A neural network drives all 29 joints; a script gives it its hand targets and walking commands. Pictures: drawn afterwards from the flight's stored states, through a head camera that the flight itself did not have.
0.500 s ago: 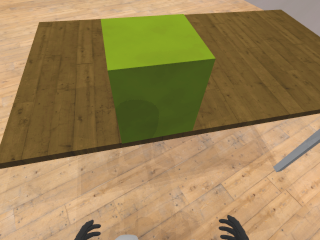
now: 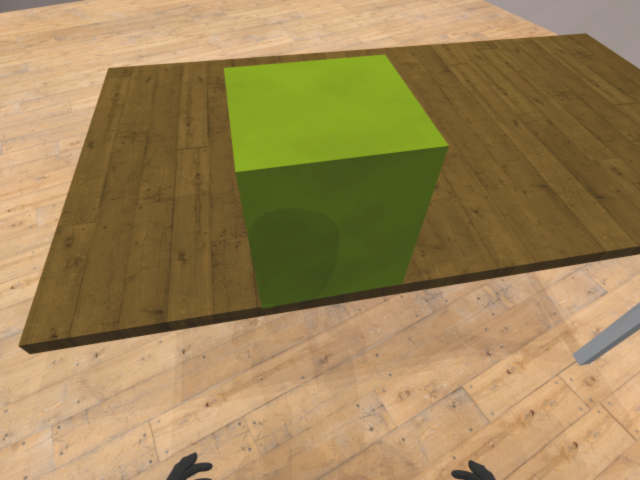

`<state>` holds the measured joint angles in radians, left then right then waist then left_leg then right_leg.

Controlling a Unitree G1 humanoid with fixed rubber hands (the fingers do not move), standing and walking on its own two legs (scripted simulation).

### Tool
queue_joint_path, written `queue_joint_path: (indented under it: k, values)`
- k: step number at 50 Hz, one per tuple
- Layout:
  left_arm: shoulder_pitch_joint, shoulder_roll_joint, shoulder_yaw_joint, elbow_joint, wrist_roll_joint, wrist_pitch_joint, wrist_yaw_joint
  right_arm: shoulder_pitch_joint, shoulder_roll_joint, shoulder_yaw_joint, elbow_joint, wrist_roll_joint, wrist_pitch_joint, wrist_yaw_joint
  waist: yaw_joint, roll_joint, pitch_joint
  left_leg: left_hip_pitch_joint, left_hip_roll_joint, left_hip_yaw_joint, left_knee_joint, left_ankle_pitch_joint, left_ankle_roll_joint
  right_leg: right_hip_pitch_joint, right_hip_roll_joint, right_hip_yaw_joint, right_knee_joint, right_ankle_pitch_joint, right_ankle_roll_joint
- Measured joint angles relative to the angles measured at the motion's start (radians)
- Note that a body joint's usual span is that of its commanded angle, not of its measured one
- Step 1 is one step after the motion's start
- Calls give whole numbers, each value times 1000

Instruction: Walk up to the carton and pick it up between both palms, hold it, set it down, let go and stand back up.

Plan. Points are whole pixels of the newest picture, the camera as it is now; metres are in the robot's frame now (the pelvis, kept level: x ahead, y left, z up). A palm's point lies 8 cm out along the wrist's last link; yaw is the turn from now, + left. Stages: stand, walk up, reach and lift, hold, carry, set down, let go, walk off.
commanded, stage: walk up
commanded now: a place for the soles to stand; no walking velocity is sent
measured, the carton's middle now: (321, 185) +0.45 +0.03 +0.12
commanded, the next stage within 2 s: none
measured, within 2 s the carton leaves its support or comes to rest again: neither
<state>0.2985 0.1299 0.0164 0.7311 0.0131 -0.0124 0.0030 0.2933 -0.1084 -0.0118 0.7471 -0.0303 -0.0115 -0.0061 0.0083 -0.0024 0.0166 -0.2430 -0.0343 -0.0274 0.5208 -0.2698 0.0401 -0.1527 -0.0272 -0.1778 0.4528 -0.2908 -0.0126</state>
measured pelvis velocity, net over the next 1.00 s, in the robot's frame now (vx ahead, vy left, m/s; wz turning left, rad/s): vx -0.05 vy -0.14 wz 0.28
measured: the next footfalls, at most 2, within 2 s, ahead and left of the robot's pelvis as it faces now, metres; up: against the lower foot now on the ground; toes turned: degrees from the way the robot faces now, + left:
right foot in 0.72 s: +0.05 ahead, -0.22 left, +0.00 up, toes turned +9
left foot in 1.22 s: -0.03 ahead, -0.01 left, +0.00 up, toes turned +19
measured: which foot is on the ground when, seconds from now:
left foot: down 0.00-0.74, up 0.76-1.00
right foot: down 0.00-0.30, up 0.32-0.70, down 0.72-1.00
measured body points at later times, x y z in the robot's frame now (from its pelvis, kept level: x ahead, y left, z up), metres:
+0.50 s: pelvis -0.02 -0.02 +0.00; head +0.03 +0.03 +0.44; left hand +0.12 +0.23 -0.14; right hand +0.06 -0.26 -0.10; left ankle +0.00 +0.09 -0.74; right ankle -0.02 -0.16 -0.67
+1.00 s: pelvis -0.05 -0.14 +0.00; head -0.03 -0.16 +0.45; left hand +0.01 +0.10 -0.10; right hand +0.12 -0.35 -0.13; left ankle -0.10 -0.02 -0.66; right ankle +0.01 -0.23 -0.74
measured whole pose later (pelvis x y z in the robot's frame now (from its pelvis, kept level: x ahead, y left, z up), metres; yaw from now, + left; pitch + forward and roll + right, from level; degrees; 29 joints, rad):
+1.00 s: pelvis -0.05 -0.14 +0.00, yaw +16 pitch +0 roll +0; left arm 0.26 0.12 0.02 0.65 0.03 -0.01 0.02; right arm 0.28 -0.22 -0.06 0.70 -0.06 0.05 -0.02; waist 0.02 0.06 0.02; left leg -0.50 -0.07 -0.10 1.13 -0.45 -0.10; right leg -0.29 -0.03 -0.13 0.50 -0.21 -0.04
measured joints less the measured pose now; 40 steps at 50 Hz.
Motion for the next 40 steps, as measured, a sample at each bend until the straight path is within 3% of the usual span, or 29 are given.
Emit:
queue_joint_path:
  k: [14,16,20,27,33,36,38,40]
  values:
    - [12,14,0,43,5,7,0,18,-6,-5,11,10,-6,0,5,-3,-1,-3,-23,-24,7,-4,18,18,-18,-23,-13,-2,21]
    - [-4,37,4,31,19,34,-13,22,5,-4,-8,7,-15,-22,-9,-19,4,-20,-36,-35,16,-2,19,-20,-21,-8,81,-60,20]
    - [-96,96,25,-14,33,86,-20,50,19,-11,-45,-6,-31,-89,-35,-56,49,-55,-36,-88,14,27,-2,-184,33,91,418,-234,29]
    - [-202,125,24,-64,33,120,-16,78,-9,-54,-78,-12,-15,-107,-57,-105,85,-94,-30,-140,13,59,-47,-358,4,193,617,-163,65]
    - [-240,88,6,-74,18,117,-9,41,-43,-67,-109,-10,-1,-77,-78,-83,71,-149,-15,-195,59,55,-104,-320,-27,195,451,-157,76]
    - [-230,54,-3,-87,6,86,-6,2,-79,-72,-118,-3,17,-55,-67,-35,67,-192,-5,-223,142,22,-137,-225,-18,167,231,-10,53]
    - [-207,22,-8,-81,9,69,-3,-34,-107,-80,-101,-2,33,-45,-64,33,80,-216,1,-258,256,-125,-118,-211,16,125,250,-9,23]
    - [-168,9,-9,-73,5,64,-3,-44,-111,-80,-86,-15,51,-52,-45,40,59,-262,-34,-209,443,-275,-128,-206,11,121,254,-33,4]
